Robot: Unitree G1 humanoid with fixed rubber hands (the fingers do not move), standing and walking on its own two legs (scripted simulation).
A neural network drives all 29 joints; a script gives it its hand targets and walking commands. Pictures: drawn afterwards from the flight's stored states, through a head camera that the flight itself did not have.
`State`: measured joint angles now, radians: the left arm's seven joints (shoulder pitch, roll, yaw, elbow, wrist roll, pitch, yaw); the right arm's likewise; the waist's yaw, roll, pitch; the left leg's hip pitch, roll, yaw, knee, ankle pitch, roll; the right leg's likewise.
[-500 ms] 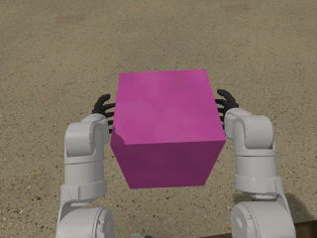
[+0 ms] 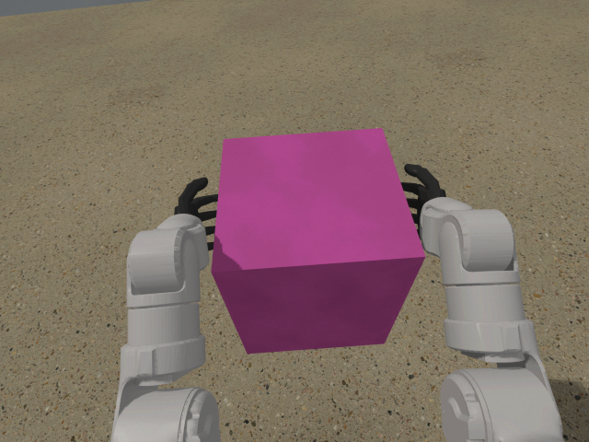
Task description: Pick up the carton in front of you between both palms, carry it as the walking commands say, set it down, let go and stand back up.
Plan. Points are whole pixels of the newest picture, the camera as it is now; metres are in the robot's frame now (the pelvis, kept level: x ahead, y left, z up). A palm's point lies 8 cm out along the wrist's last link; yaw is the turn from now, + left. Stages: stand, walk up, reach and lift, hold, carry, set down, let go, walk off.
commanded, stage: carry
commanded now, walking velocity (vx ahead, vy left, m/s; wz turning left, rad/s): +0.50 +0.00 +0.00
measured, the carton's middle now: (309, 249) +0.38 -0.01 +0.07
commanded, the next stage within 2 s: none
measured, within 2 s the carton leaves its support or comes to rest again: neither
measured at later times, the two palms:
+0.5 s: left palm (212, 130) +0.67 +0.16 +0.09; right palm (366, 120) +0.66 -0.14 +0.09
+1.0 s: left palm (246, 82) +0.87 +0.10 +0.09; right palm (375, 72) +0.88 -0.20 +0.08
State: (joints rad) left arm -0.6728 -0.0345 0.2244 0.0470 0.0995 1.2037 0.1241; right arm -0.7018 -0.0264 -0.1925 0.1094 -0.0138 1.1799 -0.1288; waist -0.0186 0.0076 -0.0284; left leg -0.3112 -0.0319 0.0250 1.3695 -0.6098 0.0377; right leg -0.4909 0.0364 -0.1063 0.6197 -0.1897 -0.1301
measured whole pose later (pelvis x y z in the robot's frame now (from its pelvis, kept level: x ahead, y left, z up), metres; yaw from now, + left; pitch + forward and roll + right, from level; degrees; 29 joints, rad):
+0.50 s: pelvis +0.31 +0.01 +0.01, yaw -1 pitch +6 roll +0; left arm -0.56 -0.02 0.22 -0.08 0.01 1.11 0.14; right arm -0.55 0.09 -0.20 -0.10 -0.09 1.10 -0.13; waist -0.01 -0.01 0.09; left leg -0.50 -0.04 0.13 0.53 -0.13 0.10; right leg -0.43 0.04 -0.02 1.24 -0.47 -0.03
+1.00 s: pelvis +0.62 -0.06 +0.02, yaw +1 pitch +4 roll +0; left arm -0.14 -0.13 0.11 -0.19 0.11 1.18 0.10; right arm -0.14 0.13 -0.13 -0.21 -0.12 1.19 -0.09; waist 0.01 0.02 -0.13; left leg -0.48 0.07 0.06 1.06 -0.35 0.01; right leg -0.30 -0.01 -0.21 0.42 -0.20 -0.07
